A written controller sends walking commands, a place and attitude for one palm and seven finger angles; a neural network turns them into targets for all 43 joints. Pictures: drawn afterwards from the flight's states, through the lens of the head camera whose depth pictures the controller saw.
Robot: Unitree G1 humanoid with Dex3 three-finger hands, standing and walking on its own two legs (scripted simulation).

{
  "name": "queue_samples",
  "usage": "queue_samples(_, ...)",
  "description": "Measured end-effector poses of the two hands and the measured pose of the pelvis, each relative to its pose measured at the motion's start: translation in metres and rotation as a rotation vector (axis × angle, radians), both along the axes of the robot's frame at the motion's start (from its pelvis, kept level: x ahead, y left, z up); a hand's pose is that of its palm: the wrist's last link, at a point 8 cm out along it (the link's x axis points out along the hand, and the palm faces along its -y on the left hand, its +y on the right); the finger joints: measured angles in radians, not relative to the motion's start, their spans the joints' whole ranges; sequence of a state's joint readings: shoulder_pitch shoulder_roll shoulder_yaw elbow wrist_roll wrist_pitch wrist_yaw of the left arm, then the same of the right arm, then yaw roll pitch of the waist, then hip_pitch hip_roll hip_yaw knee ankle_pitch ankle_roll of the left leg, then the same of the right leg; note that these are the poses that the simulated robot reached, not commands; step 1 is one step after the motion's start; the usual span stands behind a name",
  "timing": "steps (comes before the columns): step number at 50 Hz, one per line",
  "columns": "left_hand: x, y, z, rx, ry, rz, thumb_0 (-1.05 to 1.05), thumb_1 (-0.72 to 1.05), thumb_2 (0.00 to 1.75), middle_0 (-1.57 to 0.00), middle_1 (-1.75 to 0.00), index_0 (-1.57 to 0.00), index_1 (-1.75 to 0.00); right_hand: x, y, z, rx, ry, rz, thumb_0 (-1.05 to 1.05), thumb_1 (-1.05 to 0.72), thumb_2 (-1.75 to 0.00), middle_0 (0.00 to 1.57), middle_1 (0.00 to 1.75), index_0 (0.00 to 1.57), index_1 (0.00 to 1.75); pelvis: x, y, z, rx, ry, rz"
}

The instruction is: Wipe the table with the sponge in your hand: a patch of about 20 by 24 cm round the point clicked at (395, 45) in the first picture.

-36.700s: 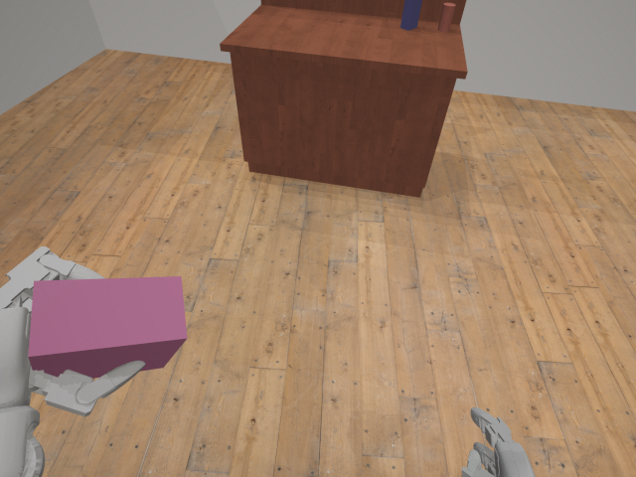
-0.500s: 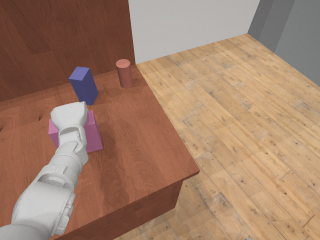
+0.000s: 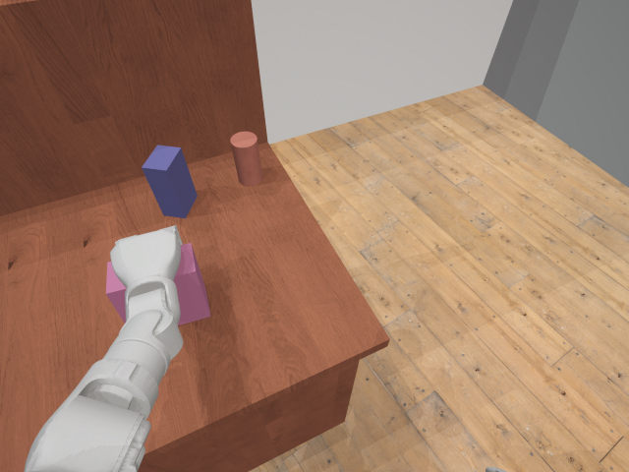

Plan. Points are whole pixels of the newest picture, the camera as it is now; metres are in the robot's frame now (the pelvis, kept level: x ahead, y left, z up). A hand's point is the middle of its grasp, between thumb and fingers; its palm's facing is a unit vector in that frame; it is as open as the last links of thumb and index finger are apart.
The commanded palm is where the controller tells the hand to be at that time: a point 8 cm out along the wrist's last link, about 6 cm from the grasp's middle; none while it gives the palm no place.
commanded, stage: wipe back along the middle lane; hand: left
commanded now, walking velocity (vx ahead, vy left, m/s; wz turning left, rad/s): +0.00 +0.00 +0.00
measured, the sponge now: (165, 298) +0.37 +0.26 -0.05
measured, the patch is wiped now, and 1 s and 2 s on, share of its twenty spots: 0.30 0.50 0.65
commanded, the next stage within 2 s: slide across to the third lane in 1.10 s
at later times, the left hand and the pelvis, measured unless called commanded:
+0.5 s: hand (169, 303) +0.34 +0.23 -0.01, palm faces -0.05 -0.04 -1.00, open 10.4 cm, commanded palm +0.29 +0.21 +0.03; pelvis +0.00 +0.01 +0.00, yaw +1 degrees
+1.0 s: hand (181, 331) +0.30 +0.20 +0.00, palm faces -0.04 -0.07 -1.00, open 10.4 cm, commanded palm +0.25 +0.18 +0.03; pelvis +0.00 -0.01 +0.00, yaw +1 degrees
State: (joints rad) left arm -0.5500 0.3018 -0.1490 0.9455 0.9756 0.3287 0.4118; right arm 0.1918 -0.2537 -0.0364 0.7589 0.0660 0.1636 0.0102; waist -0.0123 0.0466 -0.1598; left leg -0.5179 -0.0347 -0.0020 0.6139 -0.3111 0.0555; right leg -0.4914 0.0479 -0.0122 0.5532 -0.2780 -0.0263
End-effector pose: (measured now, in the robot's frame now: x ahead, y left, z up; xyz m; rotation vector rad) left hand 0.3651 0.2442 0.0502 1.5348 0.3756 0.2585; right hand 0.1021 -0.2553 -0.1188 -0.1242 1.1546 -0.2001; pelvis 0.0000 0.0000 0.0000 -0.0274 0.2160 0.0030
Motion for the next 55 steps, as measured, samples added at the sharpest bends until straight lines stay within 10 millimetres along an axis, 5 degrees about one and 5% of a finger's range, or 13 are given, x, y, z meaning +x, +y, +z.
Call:
queue_samples(19, -0.032, -0.019, 0.000, -0.002, -0.013, 0.009, -0.01, -0.49, 1.04, -0.64, -1.39, -0.67, -1.39, 0.063, 0.034, 0.015, 0.043, -0.143, 0.099, 0.00, -0.91, -0.90, 0.20, 0.30, 0.20, 0.30, -0.002, 0.006, 0.000, 0.003, -0.047, 0.018)
queue_samples(55, -0.092, -0.056, 0.001, -0.043, -0.027, 0.003, -0.01, -0.49, 1.04, -0.64, -1.39, -0.67, -1.39, 0.102, 0.027, 0.035, 0.082, -0.275, 0.150, 0.01, -0.91, -0.90, 0.20, 0.30, 0.19, 0.30, -0.001, -0.012, 0.002, 0.023, -0.121, 0.005)
